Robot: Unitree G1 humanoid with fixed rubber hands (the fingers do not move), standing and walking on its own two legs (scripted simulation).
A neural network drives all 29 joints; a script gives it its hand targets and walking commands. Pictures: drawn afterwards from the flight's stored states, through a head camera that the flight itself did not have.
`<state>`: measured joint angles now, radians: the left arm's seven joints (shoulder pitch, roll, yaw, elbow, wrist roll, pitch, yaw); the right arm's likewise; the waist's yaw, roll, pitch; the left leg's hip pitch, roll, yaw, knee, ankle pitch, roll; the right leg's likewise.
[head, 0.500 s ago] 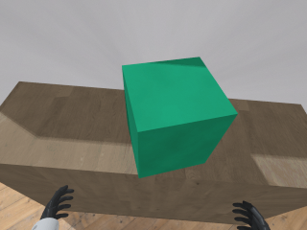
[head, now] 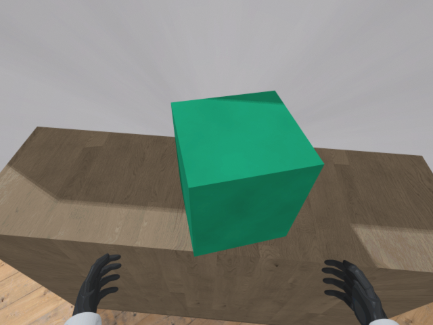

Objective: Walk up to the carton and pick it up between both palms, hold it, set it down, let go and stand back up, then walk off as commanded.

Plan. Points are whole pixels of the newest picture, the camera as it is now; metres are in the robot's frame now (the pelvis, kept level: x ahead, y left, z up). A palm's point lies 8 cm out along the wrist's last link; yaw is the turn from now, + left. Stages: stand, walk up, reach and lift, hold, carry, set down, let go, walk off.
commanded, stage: reach and lift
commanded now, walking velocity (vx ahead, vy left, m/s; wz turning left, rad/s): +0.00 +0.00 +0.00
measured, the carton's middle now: (233, 175) +0.39 -0.01 +0.06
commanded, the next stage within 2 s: none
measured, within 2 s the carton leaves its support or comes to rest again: neither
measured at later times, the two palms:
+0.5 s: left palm (109, 276) +0.18 +0.18 +0.05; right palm (370, 289) +0.19 -0.24 +0.03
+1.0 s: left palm (106, 234) +0.22 +0.18 +0.11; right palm (362, 237) +0.26 -0.23 +0.07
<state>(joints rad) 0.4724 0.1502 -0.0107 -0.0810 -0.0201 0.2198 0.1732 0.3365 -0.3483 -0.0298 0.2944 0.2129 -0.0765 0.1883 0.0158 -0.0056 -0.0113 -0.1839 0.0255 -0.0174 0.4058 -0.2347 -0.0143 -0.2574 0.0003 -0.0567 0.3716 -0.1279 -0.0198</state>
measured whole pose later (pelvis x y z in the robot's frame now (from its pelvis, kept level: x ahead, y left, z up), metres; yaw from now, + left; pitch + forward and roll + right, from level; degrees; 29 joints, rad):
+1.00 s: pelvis -0.01 +0.00 +0.00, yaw +0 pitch +0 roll +0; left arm 0.17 0.09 -0.04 -0.55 -0.09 0.67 0.29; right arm 0.09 -0.44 -0.03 -0.03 0.43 0.23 0.07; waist 0.03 -0.01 0.02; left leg -0.18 0.03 -0.02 0.40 -0.22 -0.02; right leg -0.26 0.00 -0.06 0.37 -0.12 -0.03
